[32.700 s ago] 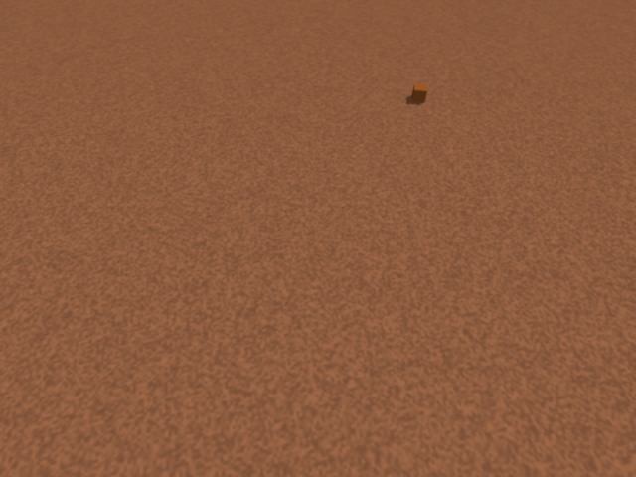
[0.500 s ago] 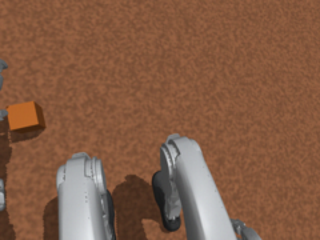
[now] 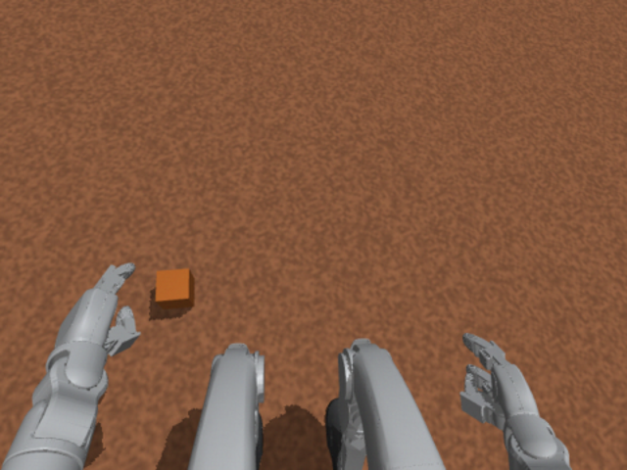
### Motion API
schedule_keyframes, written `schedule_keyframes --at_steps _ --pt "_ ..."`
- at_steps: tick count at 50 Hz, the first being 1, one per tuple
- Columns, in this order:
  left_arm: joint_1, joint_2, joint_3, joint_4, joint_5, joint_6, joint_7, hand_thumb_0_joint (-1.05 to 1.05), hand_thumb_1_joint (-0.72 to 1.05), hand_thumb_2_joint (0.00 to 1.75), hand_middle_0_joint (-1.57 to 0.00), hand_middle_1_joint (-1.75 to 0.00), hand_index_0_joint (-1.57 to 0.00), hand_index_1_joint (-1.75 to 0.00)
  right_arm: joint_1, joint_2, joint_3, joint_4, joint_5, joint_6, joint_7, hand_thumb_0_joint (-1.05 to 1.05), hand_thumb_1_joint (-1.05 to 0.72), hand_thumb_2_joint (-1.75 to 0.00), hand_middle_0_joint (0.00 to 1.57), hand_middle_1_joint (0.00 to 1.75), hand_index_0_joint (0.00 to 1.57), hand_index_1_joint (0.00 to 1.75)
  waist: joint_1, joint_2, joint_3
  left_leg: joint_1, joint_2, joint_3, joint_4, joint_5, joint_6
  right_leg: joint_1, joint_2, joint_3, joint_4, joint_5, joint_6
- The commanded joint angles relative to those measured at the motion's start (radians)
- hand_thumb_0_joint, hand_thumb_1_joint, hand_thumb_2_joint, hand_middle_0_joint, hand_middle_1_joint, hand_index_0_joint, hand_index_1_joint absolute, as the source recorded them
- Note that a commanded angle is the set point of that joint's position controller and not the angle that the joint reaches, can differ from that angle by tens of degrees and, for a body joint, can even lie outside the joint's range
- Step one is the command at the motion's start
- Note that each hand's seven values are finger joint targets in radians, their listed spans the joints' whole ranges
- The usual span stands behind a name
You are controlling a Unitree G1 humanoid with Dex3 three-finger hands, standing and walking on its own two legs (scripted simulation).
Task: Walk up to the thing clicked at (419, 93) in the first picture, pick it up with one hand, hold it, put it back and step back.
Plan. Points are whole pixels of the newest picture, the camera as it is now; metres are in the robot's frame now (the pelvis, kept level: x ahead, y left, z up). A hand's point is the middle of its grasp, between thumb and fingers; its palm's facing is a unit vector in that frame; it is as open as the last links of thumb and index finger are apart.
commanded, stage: home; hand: left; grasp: from above
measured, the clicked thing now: (175, 289) +0.48 +0.28 -0.50
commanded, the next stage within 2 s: none
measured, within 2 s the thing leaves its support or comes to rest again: neither
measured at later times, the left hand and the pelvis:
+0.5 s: hand (95, 352) +0.24 +0.19 +0.10, palm faces +0.10 -0.97 -0.22, open 7.4 cm; pelvis +0.07 +0.00 +0.16, yaw +2 degrees
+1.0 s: hand (96, 369) +0.23 +0.18 +0.13, palm faces +0.10 -0.97 -0.20, open 7.4 cm; pelvis +0.08 -0.01 +0.18, yaw +4 degrees
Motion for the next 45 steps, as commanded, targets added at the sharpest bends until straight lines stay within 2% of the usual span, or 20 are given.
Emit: schedule_keyframes --at_steps 1,3,4,5,6,10,14,15,17,19,20,22,23,27,31,36,38,40,45 --pt "-0.082 0.14 0.065 -0.294 -0.134 0.02 0.034 0.0 0.9 0.9 -0.2 -0.3 -0.2 -0.3 0.053 -0.143 -0.041 -0.116 0.012 -0.054 -0.049 0.0 -0.9 -0.9 0.2 0.3 0.2 0.3 -0.027 0.119 -0.38 0.472 0.015 -0.073 -0.439 -0.1 0.015 0.322 0.008 0.046 -0.325 -0.006 -0.013" --pt "-0.017 0.108 0.05 -0.333 -0.182 0.045 0.037 0.0 0.9 0.9 -0.2 -0.3 -0.2 -0.3 0.052 -0.131 -0.032 -0.13 0.014 -0.066 -0.063 0.0 -0.9 -0.9 0.2 0.3 0.2 0.3 -0.025 0.12 -0.354 0.517 0.012 -0.066 -0.487 -0.098 0.014 0.376 0.008 0.054 -0.378 -0.01 -0.013" --pt "0.009 0.113 0.061 -0.354 -0.204 0.06 0.042 0.0 0.9 0.9 -0.2 -0.3 -0.2 -0.3 0.054 -0.127 -0.03 -0.136 0.015 -0.072 -0.072 0.0 -0.9 -0.9 0.2 0.3 0.2 0.3 -0.018 0.127 -0.349 0.548 0.012 -0.05 -0.505 -0.073 0.013 0.412 0.009 0.06 -0.412 0.001 -0.016" --pt "0.029 0.091 0.045 -0.366 -0.222 0.073 0.046 0.0 0.9 0.9 -0.2 -0.3 -0.2 -0.3 0.058 -0.118 -0.024 -0.141 0.015 -0.077 -0.079 0.0 -0.9 -0.9 0.2 0.3 0.2 0.3 -0.03 0.118 -0.332 0.567 0.01 -0.046 -0.525 -0.051 0.012 0.443 0.009 0.061 -0.442 0.014 -0.015" --pt "0.056 0.081 0.05 -0.377 -0.24 0.085 0.049 0.0 0.9 0.9 -0.2 -0.3 -0.2 -0.3 0.063 -0.114 -0.02 -0.142 0.016 -0.082 -0.086 0.0 -0.9 -0.9 0.2 0.3 0.2 0.3 -0.028 0.105 -0.314 0.583 0.008 -0.044 -0.545 -0.041 0.013 0.48 0.008 0.065 -0.473 0.018 -0.015" --pt "0.184 0.033 0.048 -0.426 -0.3 0.145 0.052 0.0 0.9 0.9 -0.2 -0.3 -0.2 -0.3 0.1 -0.089 -0.002 -0.152 0.016 -0.1 -0.114 0.0 -0.9 -0.9 0.2 0.3 0.2 0.3 -0.023 0.085 -0.255 0.673 0.004 -0.023 -0.627 0.055 0.011 0.621 0.005 0.074 -0.595 0.081 -0.015" --pt "0.299 -0.026 0.055 -0.484 -0.366 0.197 0.05 0.0 0.9 0.9 -0.2 -0.3 -0.2 -0.3 0.128 -0.079 0.01 -0.15 0.013 -0.119 -0.142 0.0 -0.9 -0.9 0.2 0.3 0.2 0.3 -0.021 0.075 -0.229 0.794 0.015 -0.037 -0.71 0.194 0.0 0.741 0.009 0.059 -0.665 0.193 -0.015" --pt "0.338 -0.028 0.066 -0.502 -0.38 0.21 0.05 0.0 0.9 0.9 -0.2 -0.3 -0.2 -0.3 0.133 -0.073 0.014 -0.162 0.013 -0.123 -0.15 0.0 -0.9 -0.9 0.2 0.3 0.2 0.3 -0.008 0.073 -0.216 0.81 0.009 -0.025 -0.724 0.215 0.001 0.782 0.008 0.059 -0.696 0.209 -0.014" --pt "0.396 -0.049 0.06 -0.54 -0.402 0.232 0.045 0.0 0.9 0.9 -0.2 -0.3 -0.2 -0.3 0.149 -0.07 0.017 -0.173 0.009 -0.129 -0.163 0.0 -0.9 -0.9 0.2 0.3 0.2 0.3 -0.006 0.066 -0.204 0.863 0.008 -0.016 -0.762 0.284 -0.001 0.839 0.013 0.051 -0.737 0.263 -0.014" --pt "0.45 -0.064 0.065 -0.579 -0.418 0.251 0.041 0.0 0.9 0.9 -0.2 -0.3 -0.2 -0.3 0.162 -0.062 0.018 -0.185 0.006 -0.137 -0.173 0.0 -0.9 -0.9 0.2 0.3 0.2 0.3 0.001 0.073 -0.161 0.906 0.008 -0.011 -0.806 0.311 -0.005 0.883 0.014 0.045 -0.782 0.287 -0.013" --pt "0.475 -0.078 0.055 -0.598 -0.424 0.26 0.037 0.0 0.9 0.9 -0.2 -0.3 -0.2 -0.3 0.173 -0.058 0.017 -0.189 0.004 -0.141 -0.178 0.0 -0.9 -0.9 0.2 0.3 0.2 0.3 -0.003 0.073 -0.15 0.925 0.008 -0.005 -0.823 0.334 -0.006 0.904 0.015 0.043 -0.801 0.304 -0.014" --pt "0.521 -0.081 0.06 -0.647 -0.429 0.272 0.032 0.0 0.9 0.9 -0.2 -0.3 -0.2 -0.3 0.177 -0.057 0.014 -0.201 0.002 -0.152 -0.186 0.0 -0.9 -0.9 0.2 0.3 0.2 0.3 0.008 0.068 -0.135 0.955 0.008 -0.004 -0.851 0.364 -0.008 0.939 0.017 0.038 -0.827 0.329 -0.014" --pt "0.541 -0.09 0.049 -0.66 -0.431 0.277 0.027 0.0 0.9 0.9 -0.2 -0.3 -0.2 -0.3 0.179 -0.058 0.012 -0.2 0.0 -0.157 -0.188 0.0 -0.9 -0.9 0.2 0.3 0.2 0.3 0.007 0.072 -0.123 0.971 0.01 -0.004 -0.862 0.385 -0.009 0.944 0.019 0.035 -0.833 0.344 -0.015" --pt "0.597 -0.097 0.042 -0.696 -0.422 0.287 0.01 0.0 0.9 0.9 -0.2 -0.3 -0.2 -0.3 0.183 -0.06 0.006 -0.219 -0.008 -0.174 -0.193 0.0 -0.9 -0.9 0.2 0.3 0.2 0.3 0.011 0.049 -0.078 1.003 0.016 -0.012 -0.899 0.42 -0.006 0.973 0.021 0.024 -0.861 0.369 -0.015" --pt "0.596 -0.101 0.031 -0.709 -0.421 0.288 -0.01 0.0 0.9 0.9 -0.2 -0.3 -0.2 -0.3 0.178 -0.064 0.001 -0.22 -0.014 -0.189 -0.193 0.0 -0.9 -0.9 0.2 0.3 0.2 0.3 0.008 0.023 -0.031 1.009 0.012 -0.003 -0.921 0.378 0.001 0.977 0.021 0.021 -0.894 0.329 -0.01" --pt "0.562 -0.093 0.036 -0.674 -0.414 0.279 -0.025 0.0 0.9 0.9 -0.2 -0.3 -0.2 -0.3 0.17 -0.073 -0.001 -0.215 -0.021 -0.208 -0.192 0.0 -0.9 -0.9 0.2 0.3 0.2 0.3 0.006 0.011 0.004 1.005 0.012 -0.002 -0.925 0.356 0.003 0.973 0.015 0.024 -0.902 0.308 -0.007" --pt "0.544 -0.083 0.048 -0.686 -0.412 0.273 -0.027 0.0 0.9 0.9 -0.2 -0.3 -0.2 -0.3 0.164 -0.072 -0.001 -0.213 -0.024 -0.215 -0.192 0.0 -0.9 -0.9 0.2 0.3 0.2 0.3 0.009 0.021 -0.012 1.011 0.006 0.009 -0.918 0.341 0.007 0.984 0.009 0.033 -0.908 0.305 -0.004" --pt "0.546 -0.088 0.041 -0.69 -0.41 0.27 -0.029 0.0 0.9 0.9 -0.2 -0.3 -0.2 -0.3 0.161 -0.073 0.0 -0.214 -0.024 -0.22 -0.19 0.0 -0.9 -0.9 0.2 0.3 0.2 0.3 0.015 0.025 -0.009 1.01 0.003 0.012 -0.92 0.33 0.006 0.987 0.006 0.036 -0.912 0.301 -0.002" --pt "0.557 -0.08 0.043 -0.701 -0.406 0.264 -0.026 0.0 0.9 0.9 -0.2 -0.3 -0.2 -0.3 0.153 -0.071 0.0 -0.209 -0.025 -0.226 -0.189 0.0 -0.9 -0.9 0.2 0.3 0.2 0.3 0.019 0.048 -0.036 1.026 -0.001 0.014 -0.913 0.357 0.004 1.006 0.003 0.043 -0.91 0.333 -0.003"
